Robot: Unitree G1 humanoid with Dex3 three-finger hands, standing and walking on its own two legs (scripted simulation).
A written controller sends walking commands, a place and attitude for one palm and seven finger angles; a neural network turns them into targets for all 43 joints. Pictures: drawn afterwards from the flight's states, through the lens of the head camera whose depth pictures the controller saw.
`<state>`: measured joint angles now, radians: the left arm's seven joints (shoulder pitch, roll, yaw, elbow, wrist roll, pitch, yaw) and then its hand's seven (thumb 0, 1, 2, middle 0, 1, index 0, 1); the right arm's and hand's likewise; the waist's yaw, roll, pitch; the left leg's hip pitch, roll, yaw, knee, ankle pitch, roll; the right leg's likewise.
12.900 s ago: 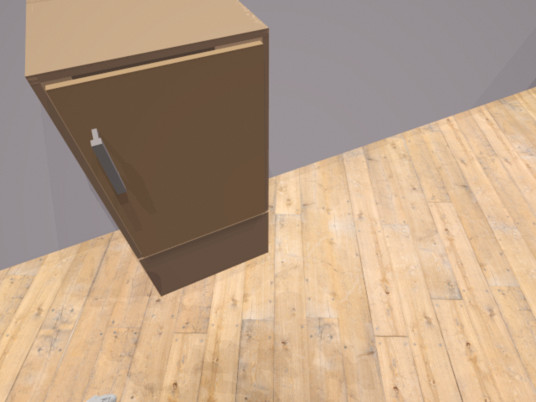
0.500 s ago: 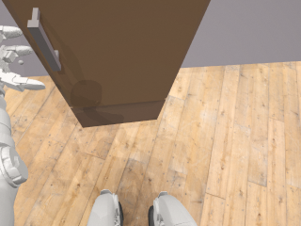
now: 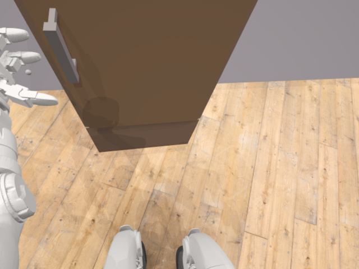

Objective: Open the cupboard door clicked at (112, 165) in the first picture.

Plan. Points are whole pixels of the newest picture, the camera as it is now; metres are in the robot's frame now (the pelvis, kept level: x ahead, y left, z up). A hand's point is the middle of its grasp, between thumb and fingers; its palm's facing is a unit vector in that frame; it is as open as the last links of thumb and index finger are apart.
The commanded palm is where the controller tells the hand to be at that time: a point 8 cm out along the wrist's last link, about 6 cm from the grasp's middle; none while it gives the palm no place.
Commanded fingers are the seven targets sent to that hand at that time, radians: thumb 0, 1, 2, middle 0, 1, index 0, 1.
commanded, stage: move the hooked fingers beside the handle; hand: left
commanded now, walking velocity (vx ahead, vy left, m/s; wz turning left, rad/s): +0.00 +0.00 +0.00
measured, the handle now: (64, 49) +0.56 +0.21 +0.07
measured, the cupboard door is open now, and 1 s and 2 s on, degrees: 0 0 0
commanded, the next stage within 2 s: slide the fingers in behind the handle in 0.10 s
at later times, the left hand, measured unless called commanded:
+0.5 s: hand (50, 73) +0.50 +0.23 +0.06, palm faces +0.08 -1.00 +0.00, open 14.0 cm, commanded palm +0.48 +0.27 +0.06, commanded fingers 0.00 -0.50 0.30 -0.30 -1.20 -0.30 -1.20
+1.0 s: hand (64, 73) +0.50 +0.20 +0.06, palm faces +0.10 -1.00 -0.01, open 14.0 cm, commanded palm +0.48 +0.24 +0.06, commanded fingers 0.00 -0.50 0.30 -0.30 -1.20 -0.30 -1.20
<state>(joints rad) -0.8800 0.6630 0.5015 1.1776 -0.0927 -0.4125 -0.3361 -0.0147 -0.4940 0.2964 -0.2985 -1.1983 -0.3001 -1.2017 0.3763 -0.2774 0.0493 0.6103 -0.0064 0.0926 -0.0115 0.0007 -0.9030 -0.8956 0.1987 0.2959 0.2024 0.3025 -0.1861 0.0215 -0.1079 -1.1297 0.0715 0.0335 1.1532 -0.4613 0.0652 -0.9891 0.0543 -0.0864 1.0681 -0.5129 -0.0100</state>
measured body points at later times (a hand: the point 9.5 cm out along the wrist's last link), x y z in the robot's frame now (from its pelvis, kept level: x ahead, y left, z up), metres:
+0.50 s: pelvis +0.00 +0.00 +0.00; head +0.14 +0.03 +0.43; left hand +0.49 +0.28 +0.06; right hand +0.00 -0.27 -0.10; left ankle +0.04 +0.08 -0.65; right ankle -0.01 -0.12 -0.65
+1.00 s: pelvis +0.00 -0.02 +0.00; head +0.14 +0.02 +0.43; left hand +0.49 +0.26 +0.07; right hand +0.01 -0.28 -0.10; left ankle +0.04 +0.08 -0.65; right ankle -0.01 -0.12 -0.65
